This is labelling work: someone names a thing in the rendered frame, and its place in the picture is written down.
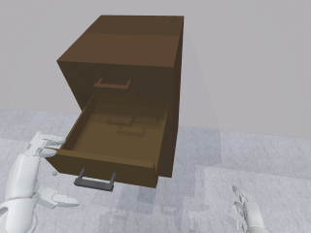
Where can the left robot forearm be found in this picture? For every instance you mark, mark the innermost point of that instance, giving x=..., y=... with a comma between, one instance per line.
x=18, y=216

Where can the cabinet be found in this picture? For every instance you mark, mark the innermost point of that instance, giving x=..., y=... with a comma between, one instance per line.
x=144, y=52

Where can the robot right hand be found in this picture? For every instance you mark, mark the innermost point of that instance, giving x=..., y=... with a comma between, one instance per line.
x=249, y=213

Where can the drawer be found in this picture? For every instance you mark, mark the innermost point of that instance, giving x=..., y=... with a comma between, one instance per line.
x=115, y=134

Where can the handle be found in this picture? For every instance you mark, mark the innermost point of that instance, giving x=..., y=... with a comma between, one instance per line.
x=79, y=181
x=120, y=88

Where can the robot left hand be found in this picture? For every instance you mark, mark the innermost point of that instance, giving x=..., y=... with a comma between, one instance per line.
x=22, y=180

